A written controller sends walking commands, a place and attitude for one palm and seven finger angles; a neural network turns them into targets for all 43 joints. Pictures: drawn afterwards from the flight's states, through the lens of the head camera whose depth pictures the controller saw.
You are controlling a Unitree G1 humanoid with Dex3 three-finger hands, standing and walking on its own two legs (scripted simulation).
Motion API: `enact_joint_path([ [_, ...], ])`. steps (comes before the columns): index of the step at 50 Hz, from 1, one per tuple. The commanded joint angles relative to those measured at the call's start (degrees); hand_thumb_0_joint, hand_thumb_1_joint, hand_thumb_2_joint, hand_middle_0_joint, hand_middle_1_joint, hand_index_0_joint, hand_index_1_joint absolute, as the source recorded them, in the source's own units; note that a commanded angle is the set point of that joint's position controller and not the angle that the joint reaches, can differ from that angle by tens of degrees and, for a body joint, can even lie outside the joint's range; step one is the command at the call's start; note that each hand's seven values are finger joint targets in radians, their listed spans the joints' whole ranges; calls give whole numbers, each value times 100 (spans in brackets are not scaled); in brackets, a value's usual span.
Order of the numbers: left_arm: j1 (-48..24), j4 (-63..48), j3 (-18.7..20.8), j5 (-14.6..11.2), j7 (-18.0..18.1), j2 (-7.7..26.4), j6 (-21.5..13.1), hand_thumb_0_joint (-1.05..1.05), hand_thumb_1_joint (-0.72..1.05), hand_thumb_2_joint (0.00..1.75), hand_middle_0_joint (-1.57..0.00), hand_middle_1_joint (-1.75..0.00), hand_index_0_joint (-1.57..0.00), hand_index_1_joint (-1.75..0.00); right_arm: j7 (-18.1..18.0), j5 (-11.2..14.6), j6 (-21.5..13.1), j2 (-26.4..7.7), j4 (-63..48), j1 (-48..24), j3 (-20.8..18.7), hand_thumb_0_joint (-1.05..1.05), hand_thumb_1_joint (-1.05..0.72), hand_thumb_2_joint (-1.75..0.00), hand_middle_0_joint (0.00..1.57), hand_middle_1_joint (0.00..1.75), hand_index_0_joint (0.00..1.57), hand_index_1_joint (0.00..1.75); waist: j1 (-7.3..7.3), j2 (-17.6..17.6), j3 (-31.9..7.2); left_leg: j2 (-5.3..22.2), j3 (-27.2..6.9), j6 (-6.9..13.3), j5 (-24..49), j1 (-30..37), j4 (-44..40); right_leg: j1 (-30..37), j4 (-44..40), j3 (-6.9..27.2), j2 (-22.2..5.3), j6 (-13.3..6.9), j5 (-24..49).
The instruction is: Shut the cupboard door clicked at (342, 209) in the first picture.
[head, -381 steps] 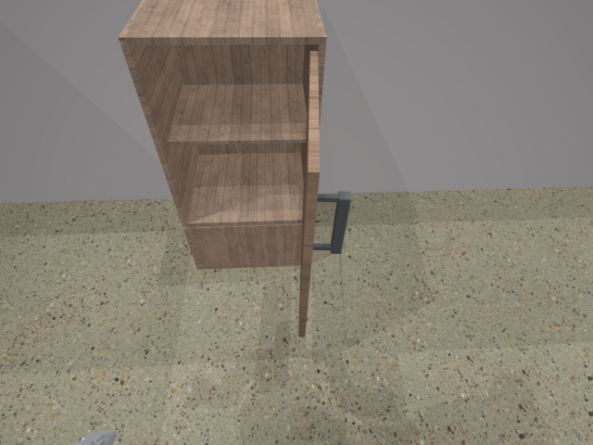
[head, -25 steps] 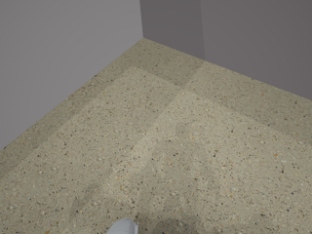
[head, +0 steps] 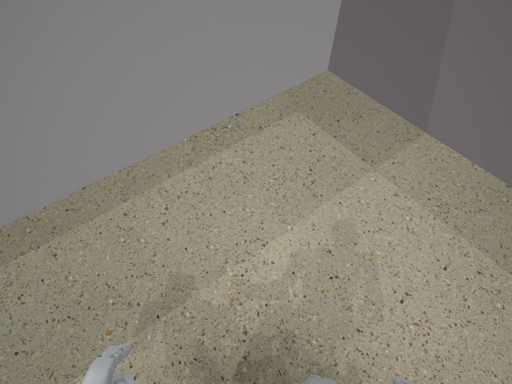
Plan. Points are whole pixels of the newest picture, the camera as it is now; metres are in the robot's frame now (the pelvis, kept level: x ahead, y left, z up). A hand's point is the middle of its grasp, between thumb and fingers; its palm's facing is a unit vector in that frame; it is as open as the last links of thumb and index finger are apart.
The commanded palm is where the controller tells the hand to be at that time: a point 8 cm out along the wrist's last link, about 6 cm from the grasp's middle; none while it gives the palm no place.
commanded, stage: walk to a spot facing it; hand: left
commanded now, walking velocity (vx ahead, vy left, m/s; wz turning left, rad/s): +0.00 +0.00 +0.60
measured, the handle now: out of the picture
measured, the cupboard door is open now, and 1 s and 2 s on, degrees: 85 85 85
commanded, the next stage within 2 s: none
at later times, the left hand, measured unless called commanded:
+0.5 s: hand out of the picture -0.03 +0.23 -0.18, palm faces +0.35 -0.90 -0.25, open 7.4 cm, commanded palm none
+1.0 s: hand out of the picture +0.03 +0.24 -0.14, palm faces +0.56 -0.78 -0.28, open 7.4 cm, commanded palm none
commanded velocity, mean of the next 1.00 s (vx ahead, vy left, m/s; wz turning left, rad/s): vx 0.03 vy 0.00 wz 0.60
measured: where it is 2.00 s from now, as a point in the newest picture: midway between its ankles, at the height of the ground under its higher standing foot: outside the picture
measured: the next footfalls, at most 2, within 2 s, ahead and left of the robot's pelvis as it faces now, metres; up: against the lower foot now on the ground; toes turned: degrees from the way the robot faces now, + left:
right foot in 0.04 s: +0.06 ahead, -0.13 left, +0.00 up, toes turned -1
left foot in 0.46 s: +0.01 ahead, +0.12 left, +0.00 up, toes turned +25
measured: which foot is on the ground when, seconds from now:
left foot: down 0.00-0.04, up 0.06-0.44, down 0.46-1.00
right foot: up 0.00-0.02, down 0.04-0.48, up 0.50-0.98, down 1.00-1.00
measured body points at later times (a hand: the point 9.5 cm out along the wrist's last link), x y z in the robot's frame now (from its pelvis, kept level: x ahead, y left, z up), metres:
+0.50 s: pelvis +0.01 +0.01 -0.01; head +0.05 +0.05 +0.43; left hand -0.05 +0.28 -0.17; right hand +0.20 -0.20 -0.14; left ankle -0.03 +0.10 -0.74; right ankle +0.02 -0.13 -0.72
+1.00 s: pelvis +0.03 -0.01 +0.00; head +0.07 +0.00 +0.45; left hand +0.00 +0.28 -0.12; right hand +0.22 -0.19 -0.15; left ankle -0.03 +0.10 -0.73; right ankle +0.10 -0.11 -0.74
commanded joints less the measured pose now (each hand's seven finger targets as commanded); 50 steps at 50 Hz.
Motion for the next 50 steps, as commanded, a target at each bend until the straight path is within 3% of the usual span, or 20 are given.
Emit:
enact_joint_path([
  [1, 997, -258, 262, 24, 107, 906, -303, 0, 90, 90, -20, -30, -20, -30, -39, 92, -145, -906, -549, -133, -326, 0, -90, -90, 20, 30, 20, 30, 407, -199, -984, 550, -806, 275, 1383, -923, 671, 2179, -2333, 510, -619, -254, 1556],
  [2, 1093, -291, 370, 116, 152, 1465, -334, 0, 90, 90, -20, -30, -20, -30, -11, 108, -156, -491, -693, 32, -252, 0, -90, -90, 20, 30, 20, 30, 428, -1939, -1031, -367, 292, -205, -1521, -2019, 2163, 2648, -2645, 2230, -2344, -969, 2519],
  [3, 1094, -320, 331, 54, 158, 1459, -293, 0, 90, 90, -20, -30, -20, -30, -32, 48, -102, -784, -676, 21, -325, 0, -90, -90, 20, 30, 20, 30, 426, -1590, -1047, -67, 22, -164, -1889, -1819, 3231, 1915, -2689, 2203, -2681, -1387, 2392],
  [4, 764, -372, 333, 49, 196, 1266, -269, 0, 90, 90, -20, -30, -20, -30, -19, 48, -46, -752, -643, -43, -349, 0, -90, -90, 20, 30, 20, 30, 291, -1464, -823, 63, -22, -148, -1643, -1774, 3794, 1467, -2755, 2093, -2498, -1413, 2033],
  [7, 125, -488, 144, 56, 164, 724, -303, 0, 90, 90, -20, -30, -20, -30, 118, 12, 16, -649, -321, 135, -280, 0, -90, -90, 20, 30, 20, 30, -20, -988, -412, 311, 346, -320, -529, -1782, 4223, 1176, -2517, 504, -1640, -1167, 2321],
  [16, 954, -48, 232, 101, 160, 1009, -251, 0, 90, 90, -20, -30, -20, -30, 153, 69, 11, -418, -362, -476, -108, 0, -90, -90, 20, 30, 20, 30, 395, -1239, -640, 360, 1091, -390, -806, -1275, 2000, 2007, -2117, -392, -1821, -1240, 3804],
  [19, 861, 1, 295, 117, 155, 1091, -211, 0, 90, 90, -20, -30, -20, -30, 141, 92, -60, -406, -381, -384, -78, 0, -90, -90, 20, 30, 20, 30, 369, -1338, -762, 370, 1241, -267, -815, -822, 1118, 1985, -1831, -527, -1978, -1209, 3740],
  [21, 806, 31, 335, 72, 135, 1110, -178, 0, 90, 90, -20, -30, -20, -30, 117, 64, -113, -507, -330, -42, -99, 0, -90, -90, 20, 30, 20, 30, 186, -1162, -926, 306, 1382, -198, -46, -173, 53, 1825, -1278, -837, -1896, -936, 3519],
  [22, 805, 22, 329, 16, 105, 1060, -151, 0, 90, 90, -20, -30, -20, -30, 116, 45, -152, -710, -260, 260, -164, 0, -90, -90, 20, 30, 20, 30, -13, -701, -1081, 355, 1237, -94, 771, 693, -675, 1243, -567, -970, -1762, -677, 3106],
  [23, 800, -161, 312, -27, 60, 748, -125, 0, 90, 90, -20, -30, -20, -30, 84, 5, -216, -1397, -236, 687, -334, 0, -90, -90, 20, 30, 20, 30, -272, 949, -1343, 1671, -568, 504, 2443, 1797, -1019, -242, 793, -1171, -1071, -221, 880],
  [24, 375, -452, 148, 6, 57, 475, -111, 0, 90, 90, -20, -30, -20, -30, 50, 61, -172, -1820, -153, 1073, -413, 0, -90, -90, 20, 30, 20, 30, -437, 1759, -1254, 2631, -1563, 1154, 4505, 1900, -1005, -1168, 1757, -746, -584, -2, -1712],
  [25, 69, -404, 169, 38, 134, 523, -28, 0, 90, 90, -20, -30, -20, -30, -51, 64, -189, -1655, 11, 1244, -397, 0, -90, -90, 20, 30, 20, 30, -536, 1424, -1272, 2573, -1547, 1189, 4526, 1727, -949, -1291, 2232, -113, -595, -39, -1517],
  [26, 16, -328, 201, 5, 129, 509, -35, 0, 90, 90, -20, -30, -20, -30, -116, 51, -184, -1541, -58, 953, -355, 0, -90, -90, 20, 30, 20, 30, -391, 1280, -1031, 2296, -1271, 1159, 4155, 1508, -898, -1390, 2460, 23, -608, -37, -1106],
  [30, 425, 17, 237, 20, 33, 557, -45, 0, 90, 90, -20, -30, -20, -30, -114, 47, -250, -1113, -313, 127, -199, 0, -90, -90, 20, 30, 20, 30, 59, 739, -721, 1467, -387, 853, 3405, 817, -1099, -890, 2392, 53, -518, 34, 71],
  [41, -275, -358, 173, -19, 99, 483, -88, 0, 90, 90, -20, -30, -20, -30, -110, 8, -195, -1165, -191, 614, -317, 0, -90, -90, 20, 30, 20, 30, -186, 808, -779, 1418, -1479, 1117, 3259, 1089, -945, -717, 898, 233, -125, 55, -265],
  [44, -251, -404, 145, -45, 115, 448, -126, 0, 90, 90, -20, -30, -20, -30, -114, -5, -166, -1163, -198, 568, -344, 0, -90, -90, 20, 30, 20, 30, -155, 869, -841, 1309, -1727, 1076, 3541, 848, -760, -197, 187, 206, 78, -29, -300],
  [47, 309, -290, 164, -76, 126, 471, -172, 0, 90, 90, -20, -30, -20, -30, -102, 5, -129, -1140, -284, 299, -362, 0, -90, -90, 20, 30, 20, 30, 107, 836, -981, 1043, -1821, 872, 2819, 168, -537, 950, -997, 109, 243, -129, 322],
  [48, 623, -208, 194, -59, 120, 554, -221, 0, 90, 90, -20, -30, -20, -30, -92, 38, -129, -1059, -315, 240, -337, 0, -90, -90, 20, 30, 20, 30, 265, 619, -1099, 827, -1738, 692, 1767, -345, -303, 1758, -1846, 104, 156, -157, 759],
  [49, 936, -145, 277, 23, 134, 953, -291, 0, 90, 90, -20, -30, -20, -30, -54, 96, -145, -722, -364, 266, -284, 0, -90, -90, 20, 30, 20, 30, 446, -430, -1141, 322, -1204, 339, -84, -1524, 488, 2902, -2801, 977, -738, -366, 248],
  [50, 1019, -175, 357, 102, 150, 1434, -300, 0, 90, 90, -20, -30, -20, -30, -38, 85, -167, -385, -523, 311, -218, 0, -90, -90, 20, 30, 20, 30, 505, -1994, -923, -445, 85, -174, -1727, -2748, 2061, 3105, -3352, 2869, -2452, -1042, -637],
])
